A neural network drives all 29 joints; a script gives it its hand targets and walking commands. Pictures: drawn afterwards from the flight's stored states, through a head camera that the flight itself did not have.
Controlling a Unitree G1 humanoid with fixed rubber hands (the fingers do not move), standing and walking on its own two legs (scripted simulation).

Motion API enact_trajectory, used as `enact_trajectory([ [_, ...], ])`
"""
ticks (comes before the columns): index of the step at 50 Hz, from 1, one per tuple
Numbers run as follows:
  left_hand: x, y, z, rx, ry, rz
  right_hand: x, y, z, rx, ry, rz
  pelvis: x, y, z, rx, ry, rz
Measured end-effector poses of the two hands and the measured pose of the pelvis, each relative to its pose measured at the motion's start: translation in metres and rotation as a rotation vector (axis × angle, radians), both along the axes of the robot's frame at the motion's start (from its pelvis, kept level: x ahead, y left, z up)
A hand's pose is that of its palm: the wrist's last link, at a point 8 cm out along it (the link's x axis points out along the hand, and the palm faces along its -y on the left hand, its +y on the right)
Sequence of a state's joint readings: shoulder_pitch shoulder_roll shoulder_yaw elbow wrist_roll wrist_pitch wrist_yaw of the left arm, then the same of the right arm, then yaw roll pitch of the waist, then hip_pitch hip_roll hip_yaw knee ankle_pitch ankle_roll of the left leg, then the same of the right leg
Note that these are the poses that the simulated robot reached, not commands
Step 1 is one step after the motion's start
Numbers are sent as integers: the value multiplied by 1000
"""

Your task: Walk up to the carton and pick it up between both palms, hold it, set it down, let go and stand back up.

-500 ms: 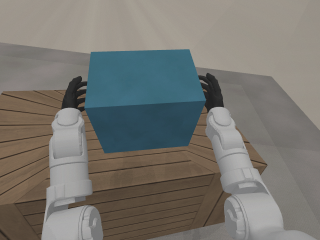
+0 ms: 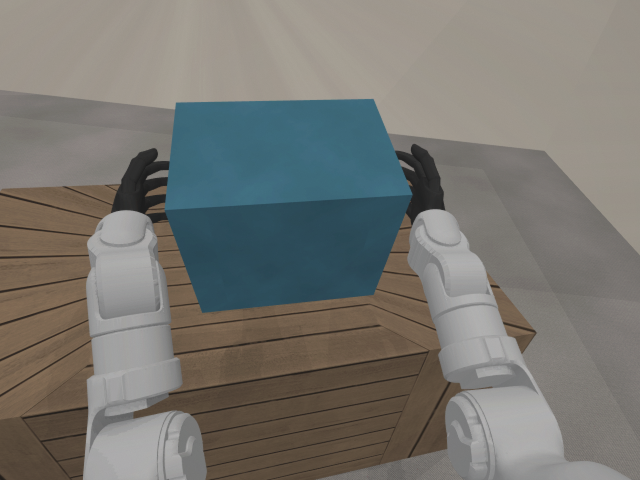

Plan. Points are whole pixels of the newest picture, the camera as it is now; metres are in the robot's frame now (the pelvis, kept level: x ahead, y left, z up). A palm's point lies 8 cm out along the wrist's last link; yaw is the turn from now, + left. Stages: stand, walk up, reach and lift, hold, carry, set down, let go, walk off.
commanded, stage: hold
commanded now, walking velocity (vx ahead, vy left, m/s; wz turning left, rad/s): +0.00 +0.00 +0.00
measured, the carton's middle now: (285, 209) +0.42 +0.02 +0.17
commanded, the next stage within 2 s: set down in 0.36 s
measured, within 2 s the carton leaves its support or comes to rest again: neither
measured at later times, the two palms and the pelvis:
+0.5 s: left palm (147, 246) +0.33 +0.19 +0.17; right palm (425, 233) +0.34 -0.15 +0.19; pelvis -0.01 +0.00 +0.00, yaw +0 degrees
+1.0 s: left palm (152, 216) +0.36 +0.18 +0.19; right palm (430, 193) +0.36 -0.15 +0.23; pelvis +0.00 +0.00 +0.00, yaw +0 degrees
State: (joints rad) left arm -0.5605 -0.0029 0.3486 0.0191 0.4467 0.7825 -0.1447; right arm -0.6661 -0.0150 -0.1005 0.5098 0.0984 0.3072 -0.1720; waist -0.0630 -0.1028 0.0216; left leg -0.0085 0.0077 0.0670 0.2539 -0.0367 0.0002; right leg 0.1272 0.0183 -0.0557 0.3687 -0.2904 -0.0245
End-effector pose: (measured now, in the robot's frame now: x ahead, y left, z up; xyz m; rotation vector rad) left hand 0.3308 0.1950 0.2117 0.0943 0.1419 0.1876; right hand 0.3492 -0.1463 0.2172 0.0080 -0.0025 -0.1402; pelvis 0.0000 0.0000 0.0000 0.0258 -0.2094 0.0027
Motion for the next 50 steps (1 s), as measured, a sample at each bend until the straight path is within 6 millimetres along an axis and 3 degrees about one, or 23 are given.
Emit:
enact_trajectory([
  [4,-2,-3,-23,-17,97,-41,-4,-6,-30,-12,130,-14,-8,1,0,-3,-10,4],
  [7,-2,-4,-27,-36,92,-43,-7,-6,-36,-11,126,-19,-12,2,0,-5,-9,4],
  [13,-3,0,-6,-55,-42,-5,-9,0,3,-26,-60,-2,-12,3,0,-7,6,4],
  [16,-5,1,-3,-20,-37,10,-8,2,10,-59,-60,16,-10,3,1,-5,8,4],
  [24,2,-6,-45,-35,142,-53,-7,-7,-34,-37,120,-27,-10,4,0,-7,0,3],
  [27,6,-6,-36,-89,66,-48,-6,-5,-21,3,32,-45,-9,6,0,-9,7,1],
  [31,5,0,3,-73,-122,-3,-7,5,24,26,-167,-29,-4,7,0,-9,15,-2],
  [34,4,3,11,-5,-126,10,-5,8,41,-7,-193,-15,0,6,0,-7,21,-5],
  [36,5,2,4,31,-79,-6,-2,6,38,-40,-153,-12,0,6,0,-6,18,-5],
  [43,14,-7,-27,34,51,-74,8,-7,0,-77,-24,-21,-2,4,0,-4,19,-5],
  [50,26,-11,-18,83,-69,-39,14,-8,15,-94,-208,-15,3,1,1,0,29,-5],
])
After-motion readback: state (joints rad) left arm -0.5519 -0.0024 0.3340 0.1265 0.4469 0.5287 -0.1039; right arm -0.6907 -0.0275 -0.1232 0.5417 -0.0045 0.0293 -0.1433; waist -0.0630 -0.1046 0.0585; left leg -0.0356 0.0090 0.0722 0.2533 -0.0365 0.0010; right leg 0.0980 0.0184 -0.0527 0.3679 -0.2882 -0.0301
